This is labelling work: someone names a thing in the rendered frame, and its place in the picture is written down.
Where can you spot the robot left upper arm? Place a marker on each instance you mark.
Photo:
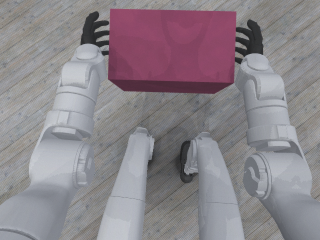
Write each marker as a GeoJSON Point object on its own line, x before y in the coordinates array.
{"type": "Point", "coordinates": [59, 168]}

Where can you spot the right robot forearm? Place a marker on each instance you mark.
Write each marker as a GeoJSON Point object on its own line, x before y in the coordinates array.
{"type": "Point", "coordinates": [266, 108]}

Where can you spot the robot right upper arm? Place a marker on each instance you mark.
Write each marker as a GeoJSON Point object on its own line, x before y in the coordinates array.
{"type": "Point", "coordinates": [282, 182]}

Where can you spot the left robot hand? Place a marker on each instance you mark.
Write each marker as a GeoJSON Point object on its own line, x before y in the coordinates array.
{"type": "Point", "coordinates": [89, 36]}

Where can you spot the left robot shin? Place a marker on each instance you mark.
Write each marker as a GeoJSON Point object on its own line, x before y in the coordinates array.
{"type": "Point", "coordinates": [139, 130]}

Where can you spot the right robot hand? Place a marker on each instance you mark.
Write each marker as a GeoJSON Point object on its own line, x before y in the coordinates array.
{"type": "Point", "coordinates": [254, 45]}

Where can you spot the left robot forearm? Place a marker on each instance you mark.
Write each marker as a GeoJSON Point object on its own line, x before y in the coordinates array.
{"type": "Point", "coordinates": [71, 117]}

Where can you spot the right robot foot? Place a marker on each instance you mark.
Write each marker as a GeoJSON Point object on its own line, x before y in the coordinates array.
{"type": "Point", "coordinates": [185, 177]}

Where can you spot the carton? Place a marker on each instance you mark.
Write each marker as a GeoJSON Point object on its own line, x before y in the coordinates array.
{"type": "Point", "coordinates": [172, 51]}

